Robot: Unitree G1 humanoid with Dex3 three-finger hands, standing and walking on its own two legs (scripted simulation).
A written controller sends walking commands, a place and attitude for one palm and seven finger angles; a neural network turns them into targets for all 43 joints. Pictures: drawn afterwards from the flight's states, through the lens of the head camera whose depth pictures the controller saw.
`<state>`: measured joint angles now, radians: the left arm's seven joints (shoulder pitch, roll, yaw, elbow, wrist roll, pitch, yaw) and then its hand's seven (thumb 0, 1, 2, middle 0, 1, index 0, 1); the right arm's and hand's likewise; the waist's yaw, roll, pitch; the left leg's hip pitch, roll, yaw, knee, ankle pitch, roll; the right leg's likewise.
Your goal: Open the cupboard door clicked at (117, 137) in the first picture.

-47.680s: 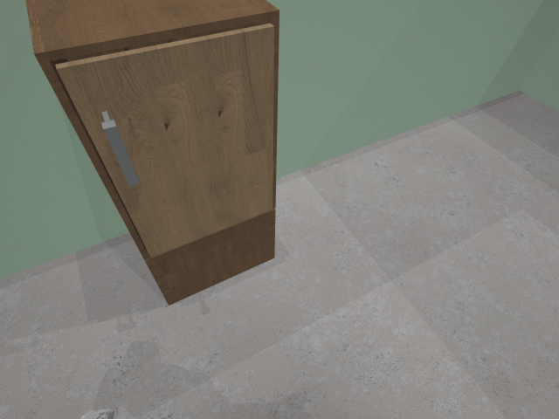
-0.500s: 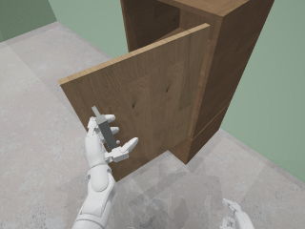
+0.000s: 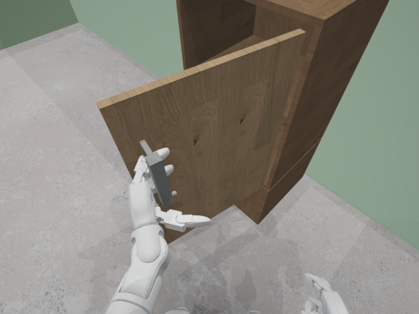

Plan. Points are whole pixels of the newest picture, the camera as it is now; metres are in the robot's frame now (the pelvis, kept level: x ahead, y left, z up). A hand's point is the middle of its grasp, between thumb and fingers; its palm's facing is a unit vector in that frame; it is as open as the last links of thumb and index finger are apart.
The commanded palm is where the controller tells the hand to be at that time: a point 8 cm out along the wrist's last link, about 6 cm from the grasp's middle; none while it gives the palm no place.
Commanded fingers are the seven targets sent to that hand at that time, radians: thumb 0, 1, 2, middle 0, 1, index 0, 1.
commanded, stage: slide the hand sideways off the handle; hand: left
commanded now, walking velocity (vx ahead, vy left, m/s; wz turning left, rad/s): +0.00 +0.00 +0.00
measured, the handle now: (156, 174) +0.36 +0.13 +0.06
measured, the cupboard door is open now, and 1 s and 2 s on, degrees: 78 79 79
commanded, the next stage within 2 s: draw the hand back to the body in 1.22 s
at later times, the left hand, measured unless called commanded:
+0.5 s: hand (167, 214) +0.28 +0.10 +0.05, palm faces -0.16 -0.99 +0.01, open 16.0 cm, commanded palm +0.26 +0.17 +0.05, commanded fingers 0.00 -0.50 0.30 -0.15 -0.30 -0.15 -0.30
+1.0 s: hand (135, 235) +0.25 +0.15 +0.05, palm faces -0.11 -0.99 -0.05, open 16.1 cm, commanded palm +0.22 +0.22 +0.05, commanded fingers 0.00 -0.50 0.30 -0.15 -0.30 -0.15 -0.30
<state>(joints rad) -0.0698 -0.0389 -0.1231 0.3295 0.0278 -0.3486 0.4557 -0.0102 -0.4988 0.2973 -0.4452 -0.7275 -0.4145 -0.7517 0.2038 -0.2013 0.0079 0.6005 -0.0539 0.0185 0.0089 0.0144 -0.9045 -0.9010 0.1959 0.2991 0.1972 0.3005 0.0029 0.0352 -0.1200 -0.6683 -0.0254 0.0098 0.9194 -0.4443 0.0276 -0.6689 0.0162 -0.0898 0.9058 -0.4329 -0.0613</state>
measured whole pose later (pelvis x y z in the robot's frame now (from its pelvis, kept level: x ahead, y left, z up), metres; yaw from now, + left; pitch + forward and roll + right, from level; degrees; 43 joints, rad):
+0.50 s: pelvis -0.01 +0.02 +0.00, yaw -2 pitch +10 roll -1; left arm 0.03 0.09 -0.11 0.23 -0.09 -0.33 -0.03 -0.01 -0.50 0.30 -0.21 -0.36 -0.22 -0.35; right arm 0.25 -0.22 0.04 0.51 0.01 -0.03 0.01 0.02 -0.90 -0.90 0.20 0.30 0.20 0.30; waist -0.02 0.02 -0.10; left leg -0.66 -0.03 0.05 0.94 -0.45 0.06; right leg -0.66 0.01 -0.05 0.92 -0.42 -0.03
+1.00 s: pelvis +0.01 +0.01 -0.01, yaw -1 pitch +11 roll -1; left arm 0.31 0.20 0.02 -0.02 -0.19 -0.32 -0.19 -0.01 -0.50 0.30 -0.19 -0.32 -0.19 -0.33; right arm 0.23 -0.23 0.04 0.48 0.02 -0.07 -0.03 0.02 -0.90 -0.90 0.20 0.30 0.20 0.30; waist 0.00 0.04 -0.12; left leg -0.69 -0.02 0.02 0.99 -0.49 0.04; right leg -0.69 0.02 -0.08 0.96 -0.47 -0.05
